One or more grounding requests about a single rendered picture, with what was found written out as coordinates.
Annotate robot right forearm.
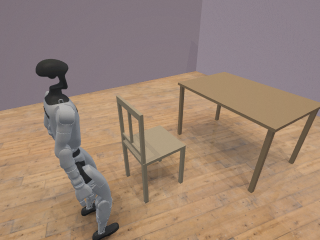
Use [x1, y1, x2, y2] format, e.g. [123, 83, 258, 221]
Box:
[59, 149, 85, 189]

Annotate robot left forearm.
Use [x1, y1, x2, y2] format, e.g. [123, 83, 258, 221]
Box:
[47, 129, 55, 141]

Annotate chair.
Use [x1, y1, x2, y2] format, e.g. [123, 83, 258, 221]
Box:
[116, 95, 186, 203]

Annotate robot left upper arm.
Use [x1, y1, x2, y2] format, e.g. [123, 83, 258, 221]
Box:
[43, 91, 51, 131]

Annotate table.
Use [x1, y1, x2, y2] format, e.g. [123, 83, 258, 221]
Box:
[177, 72, 320, 193]

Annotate robot right foot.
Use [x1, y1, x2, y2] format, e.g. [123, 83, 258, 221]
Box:
[92, 222, 119, 240]

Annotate robot right upper arm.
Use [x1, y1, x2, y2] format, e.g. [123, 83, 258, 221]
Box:
[54, 104, 76, 158]

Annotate right robot hand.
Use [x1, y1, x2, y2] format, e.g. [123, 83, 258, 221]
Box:
[75, 183, 96, 207]

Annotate humanoid robot torso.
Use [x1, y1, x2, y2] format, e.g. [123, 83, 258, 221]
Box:
[43, 99, 86, 166]

